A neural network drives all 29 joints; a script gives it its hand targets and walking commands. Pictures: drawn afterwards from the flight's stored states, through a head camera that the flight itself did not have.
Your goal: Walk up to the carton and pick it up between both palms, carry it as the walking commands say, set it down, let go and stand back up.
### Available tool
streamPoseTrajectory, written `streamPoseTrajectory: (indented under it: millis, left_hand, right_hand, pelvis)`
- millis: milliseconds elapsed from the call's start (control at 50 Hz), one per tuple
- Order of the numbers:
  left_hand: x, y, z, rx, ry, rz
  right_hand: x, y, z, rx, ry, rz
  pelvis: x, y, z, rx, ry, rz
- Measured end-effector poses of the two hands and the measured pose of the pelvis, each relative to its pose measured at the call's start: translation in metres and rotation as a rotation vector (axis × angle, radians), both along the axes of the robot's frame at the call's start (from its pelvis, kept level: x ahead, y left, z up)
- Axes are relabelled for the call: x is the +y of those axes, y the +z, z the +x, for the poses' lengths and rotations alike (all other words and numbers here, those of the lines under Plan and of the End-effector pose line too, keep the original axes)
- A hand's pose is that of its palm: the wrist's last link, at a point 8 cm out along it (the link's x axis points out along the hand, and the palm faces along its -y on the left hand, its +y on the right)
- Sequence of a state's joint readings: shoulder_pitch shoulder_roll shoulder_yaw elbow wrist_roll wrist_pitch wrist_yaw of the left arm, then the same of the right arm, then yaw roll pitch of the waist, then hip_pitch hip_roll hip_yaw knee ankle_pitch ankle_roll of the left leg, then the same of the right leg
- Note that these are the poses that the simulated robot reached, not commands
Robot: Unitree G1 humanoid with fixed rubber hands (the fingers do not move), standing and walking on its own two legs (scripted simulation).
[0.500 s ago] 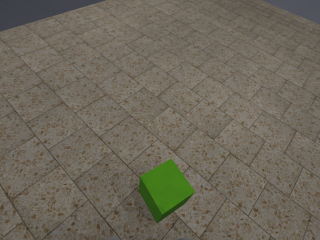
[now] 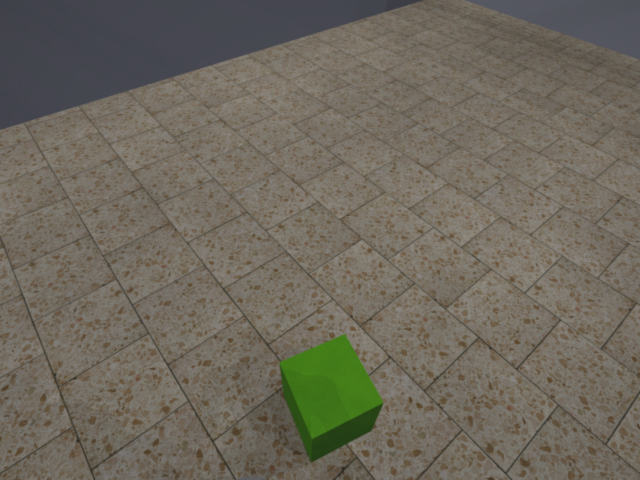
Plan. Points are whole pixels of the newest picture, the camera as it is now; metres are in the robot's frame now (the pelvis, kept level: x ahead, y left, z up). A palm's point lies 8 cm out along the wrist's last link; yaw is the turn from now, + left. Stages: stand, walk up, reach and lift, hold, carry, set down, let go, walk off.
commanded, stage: walk up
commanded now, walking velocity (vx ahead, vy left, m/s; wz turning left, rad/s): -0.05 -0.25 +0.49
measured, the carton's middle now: (328, 398) +0.44 -0.04 -0.65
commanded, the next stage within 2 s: none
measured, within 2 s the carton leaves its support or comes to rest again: neither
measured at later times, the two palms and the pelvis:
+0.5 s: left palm out of the picture +0.01 +0.15 -0.14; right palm out of the picture +0.06 -0.40 -0.08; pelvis +0.00 -0.12 +0.01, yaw +14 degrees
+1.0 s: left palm out of the picture -0.05 -0.04 -0.11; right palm (635, 468) +0.17 -0.46 -0.15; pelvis +0.06 -0.25 +0.01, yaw +19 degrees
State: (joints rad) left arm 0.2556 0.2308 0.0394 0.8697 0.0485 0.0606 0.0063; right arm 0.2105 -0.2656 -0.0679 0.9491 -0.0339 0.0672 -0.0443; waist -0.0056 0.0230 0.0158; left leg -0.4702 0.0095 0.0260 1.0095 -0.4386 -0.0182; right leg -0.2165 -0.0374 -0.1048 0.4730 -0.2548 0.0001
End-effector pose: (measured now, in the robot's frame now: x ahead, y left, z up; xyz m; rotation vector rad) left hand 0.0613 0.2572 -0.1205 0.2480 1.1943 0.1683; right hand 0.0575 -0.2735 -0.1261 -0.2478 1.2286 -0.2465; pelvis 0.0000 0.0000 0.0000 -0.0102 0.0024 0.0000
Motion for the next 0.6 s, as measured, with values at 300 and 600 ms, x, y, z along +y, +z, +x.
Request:
streamPoseTrajectory:
  millis: [300, 600]
  left_hand:
    - [-0.067, -0.028, -0.064, 0.087, 0.152, -0.188]
    - [-0.155, -0.010, -0.036, 0.005, 0.192, -0.022]
  right_hand:
    - [-0.056, 0.049, -0.046, 0.211, 0.133, -0.150]
    - [-0.177, 0.003, 0.032, 0.088, 0.207, -0.072]
  pelvis:
    - [-0.047, 0.013, -0.019, 0.035, 0.199, -0.115]
    - [-0.167, -0.006, 0.015, 0.046, 0.248, -0.009]
